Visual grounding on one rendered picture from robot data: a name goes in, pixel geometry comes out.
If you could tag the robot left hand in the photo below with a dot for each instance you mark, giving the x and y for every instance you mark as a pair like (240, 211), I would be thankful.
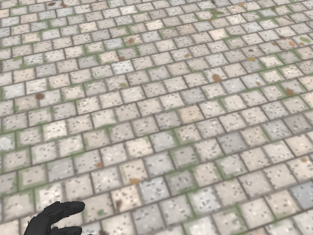
(41, 224)

